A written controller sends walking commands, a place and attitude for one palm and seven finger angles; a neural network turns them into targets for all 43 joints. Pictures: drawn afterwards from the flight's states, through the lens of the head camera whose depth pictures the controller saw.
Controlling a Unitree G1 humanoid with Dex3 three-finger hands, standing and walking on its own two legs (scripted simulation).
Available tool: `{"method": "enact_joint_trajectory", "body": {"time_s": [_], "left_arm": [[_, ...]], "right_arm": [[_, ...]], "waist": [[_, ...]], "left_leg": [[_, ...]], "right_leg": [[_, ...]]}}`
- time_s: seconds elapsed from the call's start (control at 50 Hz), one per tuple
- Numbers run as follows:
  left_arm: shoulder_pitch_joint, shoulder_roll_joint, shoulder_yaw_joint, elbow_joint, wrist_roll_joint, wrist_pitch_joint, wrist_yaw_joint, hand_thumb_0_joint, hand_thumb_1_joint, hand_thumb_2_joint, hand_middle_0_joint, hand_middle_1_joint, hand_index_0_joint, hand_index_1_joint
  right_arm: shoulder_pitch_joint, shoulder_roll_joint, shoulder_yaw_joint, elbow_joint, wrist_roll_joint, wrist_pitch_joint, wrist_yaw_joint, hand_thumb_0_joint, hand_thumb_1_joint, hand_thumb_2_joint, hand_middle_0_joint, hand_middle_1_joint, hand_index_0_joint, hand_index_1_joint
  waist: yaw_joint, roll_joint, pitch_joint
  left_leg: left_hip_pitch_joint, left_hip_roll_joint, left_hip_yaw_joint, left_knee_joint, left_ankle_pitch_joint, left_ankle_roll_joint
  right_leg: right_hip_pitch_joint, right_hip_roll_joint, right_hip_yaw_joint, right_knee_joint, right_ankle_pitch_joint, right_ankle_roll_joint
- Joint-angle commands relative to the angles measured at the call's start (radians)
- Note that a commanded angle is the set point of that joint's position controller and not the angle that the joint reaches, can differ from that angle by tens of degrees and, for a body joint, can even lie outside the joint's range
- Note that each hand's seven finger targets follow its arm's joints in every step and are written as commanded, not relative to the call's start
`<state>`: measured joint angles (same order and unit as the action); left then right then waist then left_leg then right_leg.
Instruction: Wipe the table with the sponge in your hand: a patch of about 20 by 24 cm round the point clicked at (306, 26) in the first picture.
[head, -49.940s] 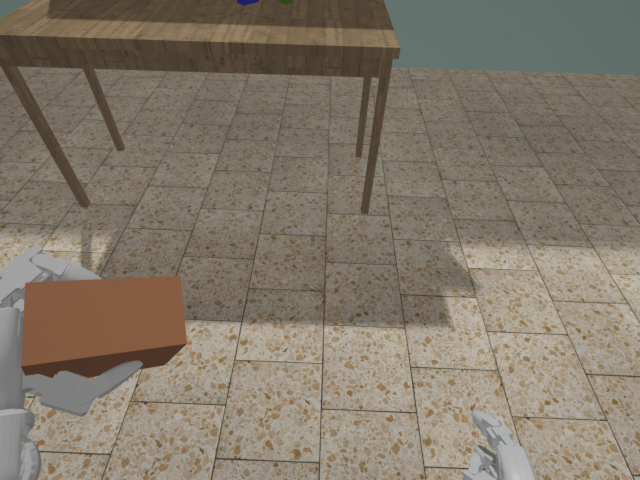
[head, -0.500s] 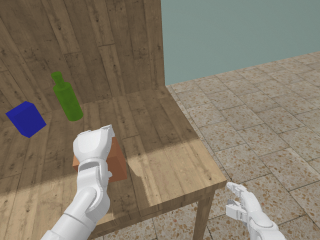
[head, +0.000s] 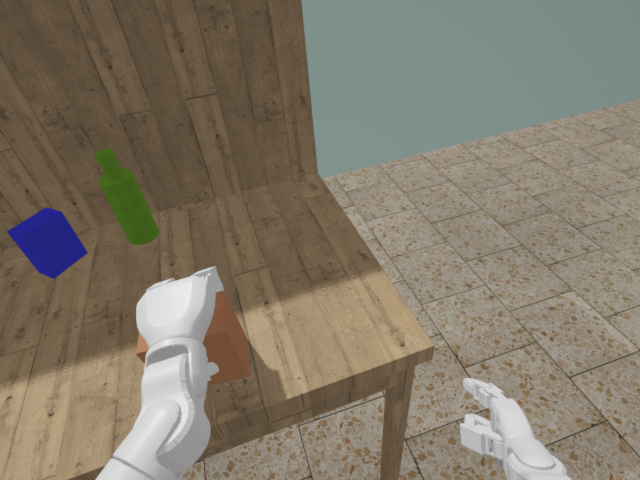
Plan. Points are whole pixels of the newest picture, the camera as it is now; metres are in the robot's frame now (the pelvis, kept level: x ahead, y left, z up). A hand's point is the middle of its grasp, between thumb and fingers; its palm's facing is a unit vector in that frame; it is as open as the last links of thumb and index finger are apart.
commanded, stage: slide across to the third lane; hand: left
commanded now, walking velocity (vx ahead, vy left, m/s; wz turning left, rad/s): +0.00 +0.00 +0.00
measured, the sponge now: (203, 352) +0.27 +0.21 +0.03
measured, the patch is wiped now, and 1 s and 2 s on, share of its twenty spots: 0.85 0.85 0.90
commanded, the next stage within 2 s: wipe forward along the third lane in 0.68 s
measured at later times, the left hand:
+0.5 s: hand (239, 318) +0.29 +0.15 +0.08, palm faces +0.08 -0.09 -0.99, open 10.2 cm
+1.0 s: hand (253, 310) +0.31 +0.13 +0.08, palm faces +0.06 -0.09 -0.99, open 10.2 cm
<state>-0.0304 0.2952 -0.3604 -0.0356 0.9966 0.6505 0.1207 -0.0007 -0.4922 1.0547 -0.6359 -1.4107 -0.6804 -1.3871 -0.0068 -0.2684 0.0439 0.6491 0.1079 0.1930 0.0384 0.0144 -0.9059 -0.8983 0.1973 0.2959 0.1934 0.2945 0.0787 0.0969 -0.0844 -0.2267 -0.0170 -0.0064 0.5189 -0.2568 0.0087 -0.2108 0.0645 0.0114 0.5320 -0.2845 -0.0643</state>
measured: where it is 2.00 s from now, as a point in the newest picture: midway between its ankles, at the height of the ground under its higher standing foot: outside the picture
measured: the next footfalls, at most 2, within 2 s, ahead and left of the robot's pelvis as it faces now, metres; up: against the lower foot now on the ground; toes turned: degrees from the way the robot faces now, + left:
none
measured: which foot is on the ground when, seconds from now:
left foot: down 0.00-1.00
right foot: down 0.00-1.00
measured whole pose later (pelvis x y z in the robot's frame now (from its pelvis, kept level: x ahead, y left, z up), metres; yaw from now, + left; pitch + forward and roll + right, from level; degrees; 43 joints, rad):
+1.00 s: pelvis -0.02 -0.02 +0.00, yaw +1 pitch -2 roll +1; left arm -0.36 0.16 -0.46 0.35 0.96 0.66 0.14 -0.01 -0.54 1.06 -0.70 -1.36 -0.75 -1.32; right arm -0.02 -0.25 0.03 0.72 0.10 0.17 0.03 0.01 -0.91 -0.90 0.20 0.30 0.19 0.29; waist 0.08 0.08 -0.11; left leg -0.27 -0.01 -0.03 0.51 -0.22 -0.01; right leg -0.26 0.07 -0.02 0.55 -0.27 -0.09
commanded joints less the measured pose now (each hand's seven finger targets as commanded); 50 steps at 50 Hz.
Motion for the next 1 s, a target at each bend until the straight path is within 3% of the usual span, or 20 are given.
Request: {"method": "enact_joint_trajectory", "body": {"time_s": [0.0,0.04,0.06,0.14,0.22,0.3,0.42,0.44,0.46,0.52,0.54,0.56,0.62,0.74,0.8,0.84,0.92,0.94,0.96,0.98], "left_arm": [[-0.21,-0.019,-0.026,-0.043,-0.043,-0.006,-0.037,0.0,0.1,1.3,-1.2,-1.6,-1.2,-1.6],[-0.25,0.013,0.0,-0.049,-0.03,-0.013,-0.036,0.0,0.1,1.3,-1.2,-1.6,-1.2,-1.6],[-0.252,-0.035,-0.045,-0.063,-0.035,-0.017,-0.038,0.0,0.1,1.3,-1.2,-1.6,-1.2,-1.6],[-0.301,-0.02,-0.026,-0.035,-0.048,-0.042,-0.041,0.0,0.1,1.3,-1.2,-1.6,-1.2,-1.6],[-0.351,-0.088,-0.096,0.013,-0.04,-0.056,-0.042,0.0,0.1,1.3,-1.2,-1.6,-1.2,-1.6],[-0.39,-0.119,-0.115,0.031,-0.045,-0.058,-0.027,0.0,0.1,1.3,-1.2,-1.6,-1.2,-1.6],[-0.418,-0.121,-0.099,0.063,-0.048,-0.037,-0.001,0.0,0.1,1.3,-1.2,-1.6,-1.2,-1.6],[-0.404,-0.073,-0.047,0.07,-0.051,-0.034,0.005,0.0,0.1,1.3,-1.2,-1.6,-1.2,-1.6],[-0.427,-0.127,-0.096,0.069,-0.054,-0.03,0.006,0.0,0.1,1.3,-1.2,-1.6,-1.2,-1.6],[-0.47,-0.145,-0.123,0.085,-0.045,-0.024,0.008,0.0,0.1,1.3,-1.2,-1.6,-1.2,-1.6],[-0.45,-0.118,-0.093,0.099,-0.046,-0.02,0.011,0.0,0.1,1.3,-1.2,-1.6,-1.2,-1.6],[-0.472,-0.165,-0.137,0.096,-0.049,-0.018,0.01,0.0,0.1,1.3,-1.2,-1.6,-1.2,-1.6],[-0.487,-0.185,-0.159,0.127,-0.04,-0.016,0.011,0.0,0.1,1.3,-1.2,-1.6,-1.2,-1.6],[-0.465,-0.151,-0.117,0.132,-0.052,-0.003,0.014,0.0,0.1,1.3,-1.2,-1.6,-1.2,-1.6],[-0.521,-0.146,-0.115,0.19,-0.054,0.002,0.018,0.0,0.1,1.3,-1.2,-1.6,-1.2,-1.6],[-0.543,-0.087,-0.052,0.226,-0.052,-0.001,0.025,0.0,0.1,1.3,-1.2,-1.6,-1.2,-1.6],[-0.613,-0.112,-0.073,0.306,-0.034,0.0,0.032,0.0,0.1,1.3,-1.2,-1.6,-1.2,-1.6],[-0.6,-0.053,-0.012,0.331,-0.026,-0.002,0.037,0.0,0.1,1.3,-1.2,-1.6,-1.2,-1.6],[-0.607,-0.101,-0.057,0.35,-0.021,0.003,0.037,0.0,0.1,1.3,-1.2,-1.6,-1.2,-1.6],[-0.629,-0.096,-0.056,0.381,-0.017,0.005,0.038,0.0,0.1,1.3,-1.2,-1.6,-1.2,-1.6]], "right_arm": [[-0.293,-0.065,-0.04,-0.183,-0.002,-0.075,-0.004,0.0,-0.9,-0.9,0.2,0.3,0.2,0.3],[-0.291,-0.069,-0.045,-0.175,-0.005,-0.082,-0.005,0.0,-0.9,-0.9,0.2,0.3,0.2,0.3],[-0.297,-0.06,-0.044,-0.187,-0.004,-0.087,-0.003,0.0,-0.9,-0.9,0.2,0.3,0.2,0.3],[-0.288,-0.064,-0.049,-0.168,-0.007,-0.105,-0.005,0.0,-0.9,-0.9,0.2,0.3,0.2,0.3],[-0.295,-0.056,-0.042,-0.156,-0.006,-0.115,-0.001,0.0,-0.9,-0.9,0.2,0.3,0.2,0.3],[-0.293,-0.051,-0.044,-0.151,-0.007,-0.121,0.006,0.0,-0.9,-0.9,0.2,0.3,0.2,0.3],[-0.301,-0.05,-0.045,-0.136,-0.011,-0.111,0.017,0.0,-0.9,-0.9,0.2,0.3,0.2,0.3],[-0.295,-0.057,-0.049,-0.129,-0.013,-0.107,0.016,0.0,-0.9,-0.9,0.2,0.3,0.2,0.3],[-0.3,-0.05,-0.044,-0.14,-0.01,-0.104,0.016,0.0,-0.9,-0.9,0.2,0.3,0.2,0.3],[-0.305,-0.048,-0.044,-0.133,-0.01,-0.098,0.018,0.0,-0.9,-0.9,0.2,0.3,0.2,0.3],[-0.293,-0.053,-0.049,-0.127,-0.011,-0.095,0.02,0.0,-0.9,-0.9,0.2,0.3,0.2,0.3],[-0.301,-0.047,-0.045,-0.138,-0.007,-0.093,0.021,0.0,-0.9,-0.9,0.2,0.3,0.2,0.3],[-0.299,-0.046,-0.048,-0.13,-0.007,-0.092,0.03,0.0,-0.9,-0.9,0.2,0.3,0.2,0.3],[-0.299,-0.053,-0.053,-0.135,-0.009,-0.078,0.031,0.0,-0.9,-0.9,0.2,0.3,0.2,0.3],[-0.302,-0.051,-0.046,-0.126,-0.006,-0.075,0.019,0.0,-0.9,-0.9,0.2,0.3,0.2,0.3],[-0.292,-0.061,-0.048,-0.113,-0.009,-0.076,0.008,0.0,-0.9,-0.9,0.2,0.3,0.2,0.3],[-0.281,-0.057,-0.043,-0.108,-0.006,-0.077,-0.01,0.0,-0.9,-0.9,0.2,0.3,0.2,0.3],[-0.274,-0.064,-0.046,-0.099,-0.011,-0.075,-0.014,0.0,-0.9,-0.9,0.2,0.3,0.2,0.3],[-0.27,-0.06,-0.043,-0.106,-0.008,-0.071,-0.016,0.0,-0.9,-0.9,0.2,0.3,0.2,0.3],[-0.266,-0.06,-0.043,-0.102,-0.006,-0.07,-0.019,0.0,-0.9,-0.9,0.2,0.3,0.2,0.3]], "waist": [[-0.001,-0.147,-0.046],[0.005,-0.139,-0.093],[0.004,-0.145,-0.125],[-0.004,-0.196,-0.122],[-0.011,-0.192,-0.07],[-0.007,-0.192,-0.09],[0.001,-0.205,-0.12],[0.007,-0.215,-0.119],[-0.002,-0.209,-0.124],[-0.009,-0.186,-0.129],[-0.004,-0.193,-0.13],[-0.01,-0.169,-0.122],[-0.012,-0.174,-0.142],[-0.003,-0.226,-0.149],[-0.016,-0.227,-0.095],[-0.01,-0.205,-0.085],[-0.019,-0.179,-0.088],[-0.01,-0.182,-0.099],[-0.017,-0.168,-0.109],[-0.02,-0.181,-0.102]], "left_leg": [[0.023,-0.013,-0.037,-0.067,0.075,0.041],[0.037,-0.015,-0.041,-0.07,0.082,0.041],[0.037,-0.019,-0.032,-0.065,0.09,0.044],[0.042,-0.019,-0.035,-0.061,0.084,0.044],[0.041,-0.016,-0.032,-0.063,0.079,0.042],[0.044,-0.018,-0.031,-0.062,0.086,0.039],[0.038,-0.022,-0.016,-0.044,0.125,0.035],[0.037,-0.018,-0.025,-0.05,0.117,0.031],[0.031,-0.019,-0.013,-0.049,0.116,0.033],[0.036,-0.023,-0.012,-0.04,0.129,0.034],[0.034,-0.018,-0.021,-0.045,0.127,0.031],[0.035,-0.018,-0.015,-0.044,0.12,0.034],[0.032,-0.023,-0.016,-0.031,0.133,0.034],[0.02,-0.021,-0.018,-0.036,0.127,0.035],[0.001,-0.021,-0.003,-0.039,0.08,0.033],[-0.005,-0.02,-0.01,-0.051,0.05,0.029],[-0.02,-0.024,0.0,-0.055,0.025,0.026],[-0.026,-0.023,-0.008,-0.059,0.027,0.024],[-0.027,-0.025,0.003,-0.059,0.026,0.025],[-0.034,-0.023,0.001,-0.059,0.013,0.023]], "right_leg": [[-0.032,-0.025,0.077,-0.136,0.058,-0.008],[-0.014,-0.023,0.088,-0.13,0.065,-0.012],[0.009,-0.029,0.076,-0.122,0.082,-0.007],[0.005,-0.031,0.094,-0.142,0.082,-0.004],[-0.036,-0.036,0.076,-0.145,0.077,-0.003],[-0.03,-0.036,0.061,-0.134,0.089,-0.003],[0.001,-0.04,0.067,-0.123,0.175,-0.001],[0.002,-0.036,0.078,-0.131,0.153,-0.005],[0.007,-0.041,0.06,-0.122,0.161,0.001],[-0.006,-0.043,0.069,-0.118,0.186,-0.001],[-0.006,-0.038,0.069,-0.118,0.171,-0.006],[-0.016,-0.041,0.051,-0.115,0.161,-0.004],[-0.019,-0.043,0.057,-0.104,0.185,-0.006],[0.005,-0.041,0.064,-0.113,0.187,-0.004],[-0.033,-0.049,0.074,-0.139,0.109,0.005],[-0.047,-0.043,0.09,-0.154,0.056,-0.001],[-0.068,-0.049,0.084,-0.152,0.005,-0.001],[-0.058,-0.042,0.099,-0.156,0.008,-0.006],[-0.056,-0.049,0.083,-0.147,0.004,-0.003],[-0.073,-0.047,0.082,-0.15,-0.023,-0.003]]}}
